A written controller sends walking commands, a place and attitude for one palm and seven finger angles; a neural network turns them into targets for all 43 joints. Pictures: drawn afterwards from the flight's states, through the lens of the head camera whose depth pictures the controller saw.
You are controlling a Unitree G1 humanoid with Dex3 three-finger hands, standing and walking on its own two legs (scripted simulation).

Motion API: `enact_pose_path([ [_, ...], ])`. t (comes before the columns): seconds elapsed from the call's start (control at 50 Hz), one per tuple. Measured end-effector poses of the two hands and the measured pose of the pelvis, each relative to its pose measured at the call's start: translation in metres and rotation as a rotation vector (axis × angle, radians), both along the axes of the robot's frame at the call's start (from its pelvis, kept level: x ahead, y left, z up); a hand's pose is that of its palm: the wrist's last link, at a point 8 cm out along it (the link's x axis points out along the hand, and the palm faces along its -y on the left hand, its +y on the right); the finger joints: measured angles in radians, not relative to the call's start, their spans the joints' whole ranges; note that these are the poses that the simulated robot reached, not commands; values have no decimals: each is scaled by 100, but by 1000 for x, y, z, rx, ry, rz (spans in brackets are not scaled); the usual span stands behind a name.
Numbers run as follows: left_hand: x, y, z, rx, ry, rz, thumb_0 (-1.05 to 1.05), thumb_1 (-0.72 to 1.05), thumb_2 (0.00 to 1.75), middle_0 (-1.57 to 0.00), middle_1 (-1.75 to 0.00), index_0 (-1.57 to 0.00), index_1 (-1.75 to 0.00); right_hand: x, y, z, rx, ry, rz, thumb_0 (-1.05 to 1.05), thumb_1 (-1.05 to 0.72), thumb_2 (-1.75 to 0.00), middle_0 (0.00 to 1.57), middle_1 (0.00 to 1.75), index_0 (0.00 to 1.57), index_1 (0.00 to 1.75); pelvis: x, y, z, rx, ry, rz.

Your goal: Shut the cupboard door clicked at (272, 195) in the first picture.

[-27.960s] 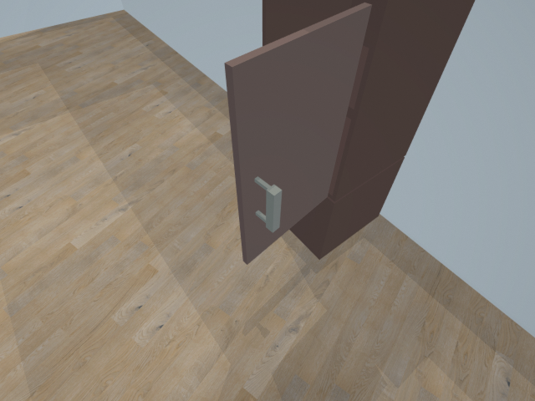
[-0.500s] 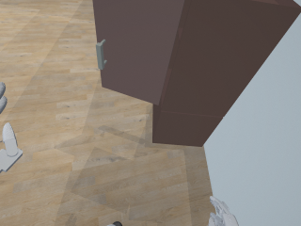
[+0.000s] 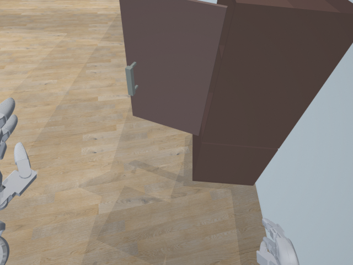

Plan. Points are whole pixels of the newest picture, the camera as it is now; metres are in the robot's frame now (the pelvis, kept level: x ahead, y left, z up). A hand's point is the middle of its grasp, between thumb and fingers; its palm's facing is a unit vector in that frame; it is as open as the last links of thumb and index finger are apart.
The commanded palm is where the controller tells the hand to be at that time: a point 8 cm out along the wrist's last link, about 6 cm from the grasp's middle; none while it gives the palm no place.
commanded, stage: stop stepping back and stand still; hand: left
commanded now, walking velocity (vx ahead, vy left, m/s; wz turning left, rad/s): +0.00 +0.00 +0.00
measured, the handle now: (132, 78) +0.84 +0.21 -0.07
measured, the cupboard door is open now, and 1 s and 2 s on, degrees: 73 73 73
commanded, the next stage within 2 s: let the arm hang, fingers relaxed in 0.02 s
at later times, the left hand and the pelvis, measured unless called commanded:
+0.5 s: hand out of the picture -0.02 +0.19 -0.18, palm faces +0.12 -0.98 -0.17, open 6.9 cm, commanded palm none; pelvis -0.02 +0.01 +0.00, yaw +4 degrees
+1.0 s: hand out of the picture -0.08 +0.20 -0.16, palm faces +0.08 -0.98 -0.18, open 7.4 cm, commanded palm none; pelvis -0.03 +0.04 +0.02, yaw +2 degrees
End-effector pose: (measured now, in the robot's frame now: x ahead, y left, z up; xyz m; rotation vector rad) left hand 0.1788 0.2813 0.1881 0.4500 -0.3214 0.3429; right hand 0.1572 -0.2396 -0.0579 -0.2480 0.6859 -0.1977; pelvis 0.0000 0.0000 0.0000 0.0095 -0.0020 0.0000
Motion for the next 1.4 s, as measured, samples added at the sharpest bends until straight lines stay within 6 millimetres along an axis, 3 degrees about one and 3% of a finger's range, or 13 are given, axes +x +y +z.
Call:
enact_pose_path([
  [0.08,-3,10,34,185,-26,-20,1,89,90,-22,-31,-21,-30,2,9,1,38,7,-10,2,-90,-90,20,30,20,30,1,2,4,-16,30,-7],
  [0.14,-4,26,30,219,48,19,1,89,90,-22,-31,-21,-30,-2,15,-9,73,38,-5,1,-90,-90,20,30,20,30,2,8,6,-16,37,-12],
  [0.18,5,39,-10,143,234,50,0,89,90,-21,-31,-21,-30,-4,17,-22,87,66,50,1,-90,-90,20,30,20,30,-2,16,6,-20,27,-3],
  [0.24,2,45,-105,-32,601,115,0,90,90,-20,-30,-20,-30,-13,15,-45,92,123,80,1,-90,-90,21,30,21,30,-11,23,0,-9,20,3],
  [0.28,-19,32,-172,-142,840,131,0,91,90,-20,-30,-19,-30,-26,14,-58,94,175,82,1,-90,-90,21,30,21,30,-19,22,-5,8,2,11],
  [0.34,-74,-7,-252,-313,1147,110,0,91,90,-20,-30,-19,-30,-55,14,-66,96,283,63,1,-90,-90,21,30,21,30,-23,18,-4,-1,-15,34],
  [0.4,-137,-47,-307,-480,1371,99,1,92,90,-20,-30,-20,-30,-89,13,-67,66,423,43,1,-90,-90,21,30,21,30,-22,14,-3,-7,-24,50],
  [0.48,-194,-41,-338,-583,1502,212,-2,101,89,-21,-30,-21,-30,-131,14,-65,21,591,17,1,-90,-90,20,30,20,30,-23,11,-4,-27,-37,74],
  [0.62,-270,-34,-330,-625,1718,304,-1,96,90,-21,-30,-20,-30,-171,28,-62,36,716,-26,1,-90,-90,20,30,20,30,-27,21,9,-38,-25,68],
  [0.74,-297,-27,-314,-601,1785,348,0,93,90,-20,-30,-20,-30,-173,47,-71,98,692,-37,1,-91,-90,20,30,20,30,-30,31,14,-30,-30,52],
  [0.92,-279,-26,-317,-582,1731,309,0,91,90,-20,-30,-20,-30,-179,54,-74,124,669,-61,2,-93,-90,20,30,20,30,-32,36,15,-19,-49,35],
  [1.12,-251,-40,-323,-595,1679,234,0,91,90,-20,-30,-20,-30,-203,63,-73,146,715,-90,1,-91,-90,20,30,20,30,-34,36,15,-15,-43,31],
  [1.4,-264,-41,-321,-596,1741,271,0,91,90,-20,-30,-20,-30,-217,70,-75,171,775,-110,1,-91,-90,20,30,20,30,-29,35,15,-15,-31,29],
])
